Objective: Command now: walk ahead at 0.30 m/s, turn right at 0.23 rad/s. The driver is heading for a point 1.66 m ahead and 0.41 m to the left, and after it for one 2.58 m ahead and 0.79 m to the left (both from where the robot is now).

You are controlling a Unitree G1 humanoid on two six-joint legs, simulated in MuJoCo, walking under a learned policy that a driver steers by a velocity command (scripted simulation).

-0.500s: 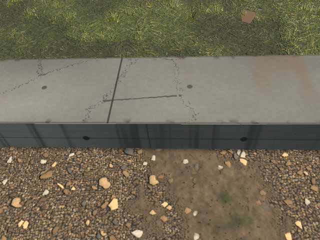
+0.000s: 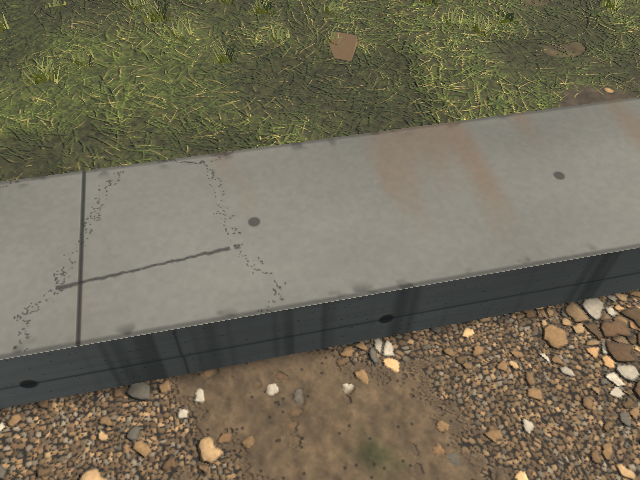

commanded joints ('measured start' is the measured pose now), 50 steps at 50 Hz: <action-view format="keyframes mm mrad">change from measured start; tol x16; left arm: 1 23 50 15 -47 54 4 -34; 14 -25 222 31 -35 9 15 16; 50 -254 83 29 -18 -12 26 26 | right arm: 1 99 -104 -8 11 -20 17 -14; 14 224 -71 4 52 38 91 -29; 33 6 -111 -32 -82 51 178 5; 37 87 -338 -88 -100 10 154 -26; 50 -44 -180 -27 -116 26 113 -56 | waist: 1 -14 128 -34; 10 0 185 -56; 14 10 -238 -167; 34 -48 -44 -76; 37 -71 375 -89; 40 -34 144 -87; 50 -38 170 -118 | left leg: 1 160 266 -207 -145 620 171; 4 116 217 -120 -138 815 179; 9 112 194 -172 -86 615 144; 12 -9 125 -205 61 218 65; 14 -134 -64 -13 418 -475 28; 20 -144 23 -20 634 -275 -19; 34 71 51 82 72 -46 10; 37 290 428 -531 -120 488 350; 50 215 220 -282 -121 251 218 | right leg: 1 -147 -26 -22 4 25 3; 11 220 -10 -120 -629 379 -10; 13 388 -350 169 -729 627 -61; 17 239 -338 120 -808 534 -178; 21 229 -300 -47 -785 726 -184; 33 226 -361 -164 -728 530 -165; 35 125 -293 -247 -571 380 -57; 37 -287 -38 -238 -70 -253 105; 43 -264 -61 -63 35 58 102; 50 -159 -75 -63 -237 146 127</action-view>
